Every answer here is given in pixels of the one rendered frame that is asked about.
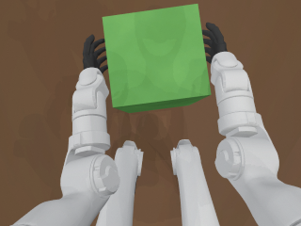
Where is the robot right upper arm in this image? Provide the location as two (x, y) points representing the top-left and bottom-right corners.
(214, 137), (301, 226)

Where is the robot right hand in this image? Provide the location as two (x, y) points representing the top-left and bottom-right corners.
(201, 22), (228, 64)

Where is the robot right shin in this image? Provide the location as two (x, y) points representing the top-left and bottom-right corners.
(176, 139), (201, 161)

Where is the robot left hand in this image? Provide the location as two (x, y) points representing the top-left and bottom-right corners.
(83, 34), (108, 74)

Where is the right robot thigh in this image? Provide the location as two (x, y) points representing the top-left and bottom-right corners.
(170, 144), (220, 226)

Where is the robot left forearm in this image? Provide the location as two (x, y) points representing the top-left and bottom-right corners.
(60, 67), (111, 179)

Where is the carton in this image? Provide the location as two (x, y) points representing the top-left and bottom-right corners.
(102, 4), (211, 113)

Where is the robot right forearm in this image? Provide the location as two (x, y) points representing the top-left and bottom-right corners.
(211, 51), (279, 168)

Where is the robot left upper arm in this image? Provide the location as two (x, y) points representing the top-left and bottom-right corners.
(10, 153), (120, 226)

